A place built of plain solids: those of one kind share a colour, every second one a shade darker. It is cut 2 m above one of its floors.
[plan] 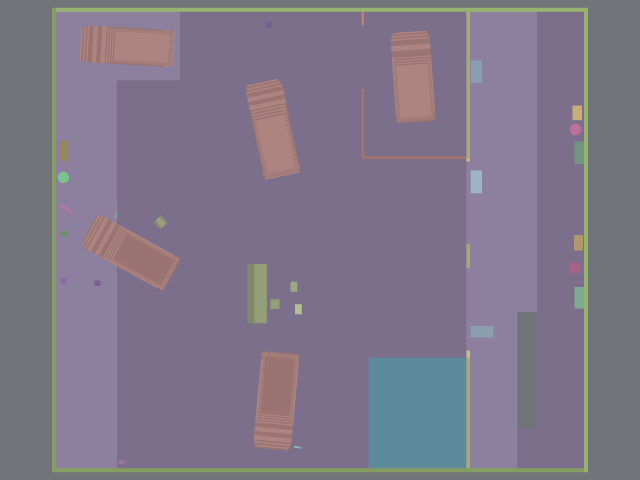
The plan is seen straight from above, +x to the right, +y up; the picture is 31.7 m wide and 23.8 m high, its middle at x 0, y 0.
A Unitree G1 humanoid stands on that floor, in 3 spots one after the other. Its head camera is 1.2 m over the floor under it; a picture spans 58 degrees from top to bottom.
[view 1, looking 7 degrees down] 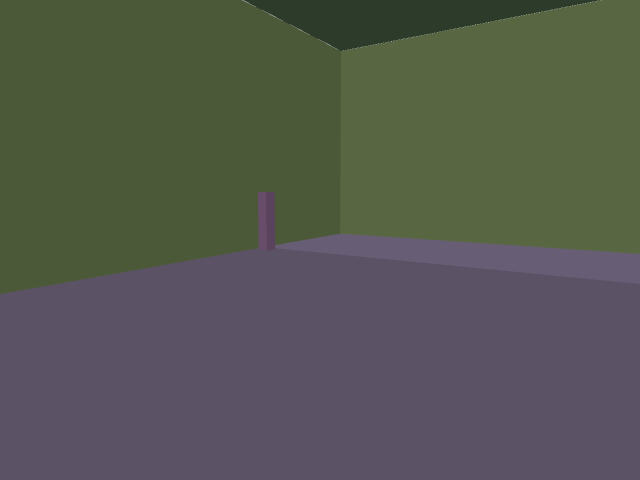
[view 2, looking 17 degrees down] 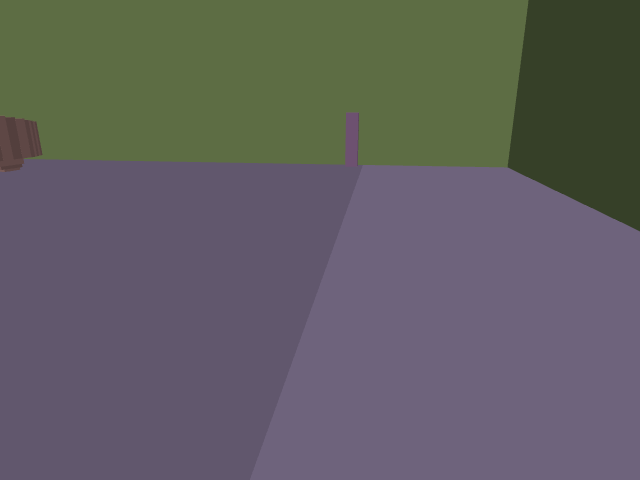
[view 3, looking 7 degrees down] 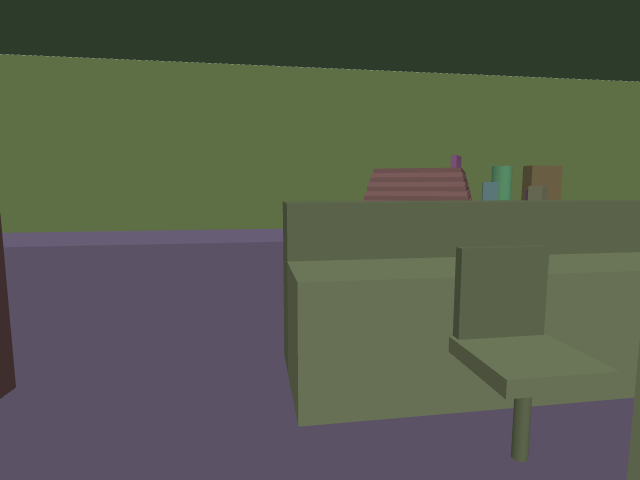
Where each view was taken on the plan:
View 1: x -3.48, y -5.70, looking -147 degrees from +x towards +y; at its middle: floor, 9.84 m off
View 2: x -10.46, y -1.73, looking -82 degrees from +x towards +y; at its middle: floor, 4.11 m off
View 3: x -0.61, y -4.34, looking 171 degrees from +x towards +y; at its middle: counter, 2.69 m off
